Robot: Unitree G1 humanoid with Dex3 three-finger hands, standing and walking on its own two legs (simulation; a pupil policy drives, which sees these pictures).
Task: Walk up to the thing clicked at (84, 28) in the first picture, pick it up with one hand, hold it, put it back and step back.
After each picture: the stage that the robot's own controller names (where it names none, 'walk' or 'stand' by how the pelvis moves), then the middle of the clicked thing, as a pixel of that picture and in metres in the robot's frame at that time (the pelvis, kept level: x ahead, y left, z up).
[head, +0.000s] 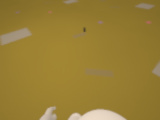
stand; (84, 29) +2.38 +0.31 -0.72
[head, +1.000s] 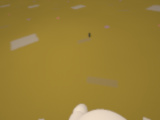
walk; (89, 35) +2.25 +0.33 -0.72
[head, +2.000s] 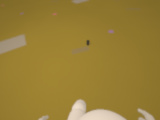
walk; (87, 42) +1.60 +0.25 -0.71
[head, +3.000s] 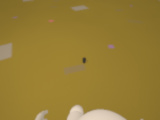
walk; (84, 60) +1.12 +0.20 -0.71
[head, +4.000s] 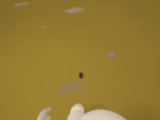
walk; (80, 75) +0.76 +0.22 -0.71
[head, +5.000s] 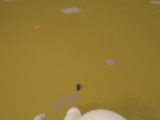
walk; (78, 87) +0.54 +0.15 -0.70
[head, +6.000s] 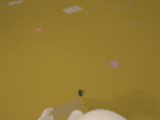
stand; (80, 93) +0.43 +0.16 -0.71
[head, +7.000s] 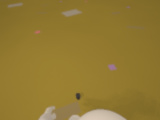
stand; (78, 96) +0.41 +0.18 -0.72
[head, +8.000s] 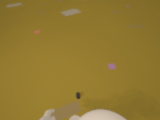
stand; (78, 95) +0.42 +0.18 -0.73
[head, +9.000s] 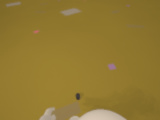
stand; (77, 96) +0.40 +0.18 -0.73
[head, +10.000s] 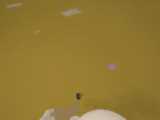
stand; (78, 96) +0.41 +0.18 -0.73
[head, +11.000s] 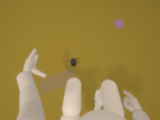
go down; (73, 62) +0.49 +0.17 -0.42
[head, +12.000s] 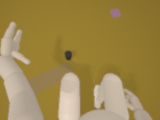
go down; (68, 55) +0.51 +0.18 -0.32
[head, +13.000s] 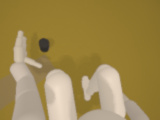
close in; (44, 45) +0.50 +0.23 -0.24
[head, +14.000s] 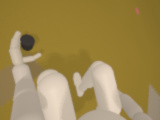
close; (27, 43) +0.49 +0.25 -0.24
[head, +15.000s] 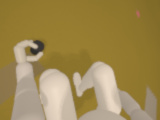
lift; (36, 48) +0.46 +0.21 -0.24
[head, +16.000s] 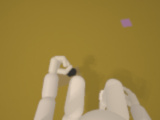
lift; (71, 72) +0.35 +0.19 -0.24
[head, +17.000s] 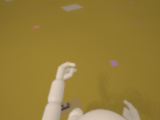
close; (64, 106) +0.24 +0.32 -0.69
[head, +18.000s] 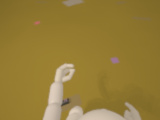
stand; (64, 102) +0.25 +0.33 -0.70
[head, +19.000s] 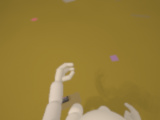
stand; (64, 100) +0.26 +0.33 -0.69
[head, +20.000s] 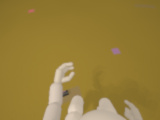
stand; (63, 93) +0.28 +0.33 -0.63
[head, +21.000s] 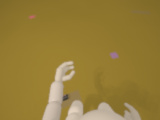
stand; (63, 98) +0.27 +0.33 -0.66
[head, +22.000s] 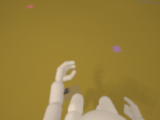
stand; (63, 91) +0.28 +0.33 -0.62
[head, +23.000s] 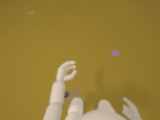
stand; (63, 95) +0.28 +0.33 -0.64
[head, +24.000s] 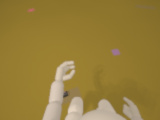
stand; (63, 94) +0.27 +0.33 -0.64
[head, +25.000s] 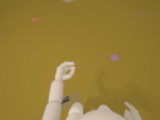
stand; (64, 99) +0.26 +0.33 -0.68
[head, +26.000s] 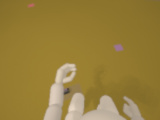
stand; (64, 91) +0.27 +0.33 -0.61
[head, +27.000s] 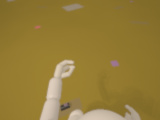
stand; (65, 106) +0.23 +0.32 -0.70
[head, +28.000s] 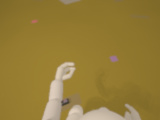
stand; (64, 102) +0.24 +0.32 -0.69
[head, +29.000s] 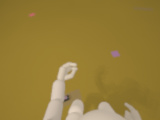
stand; (64, 98) +0.24 +0.32 -0.66
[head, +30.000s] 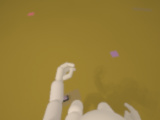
stand; (64, 99) +0.23 +0.32 -0.67
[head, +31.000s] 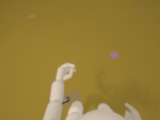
stand; (64, 100) +0.23 +0.32 -0.68
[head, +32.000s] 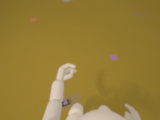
close; (64, 103) +0.22 +0.31 -0.68
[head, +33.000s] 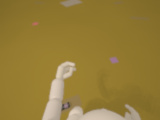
close; (65, 106) +0.21 +0.31 -0.70
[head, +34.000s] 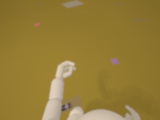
close; (65, 106) +0.21 +0.31 -0.70
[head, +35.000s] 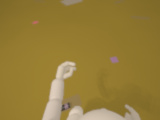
close; (65, 106) +0.20 +0.31 -0.70
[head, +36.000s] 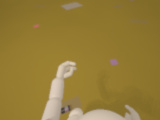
close; (65, 109) +0.20 +0.30 -0.70
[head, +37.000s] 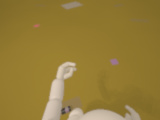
close; (65, 110) +0.18 +0.30 -0.70
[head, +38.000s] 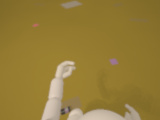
close; (65, 110) +0.17 +0.30 -0.71
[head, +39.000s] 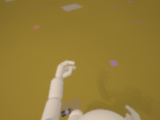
close; (66, 112) +0.17 +0.29 -0.71
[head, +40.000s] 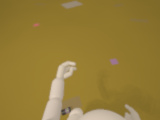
close; (66, 111) +0.17 +0.29 -0.70
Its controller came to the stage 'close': yes
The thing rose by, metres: 0.22
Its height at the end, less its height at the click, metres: -0.02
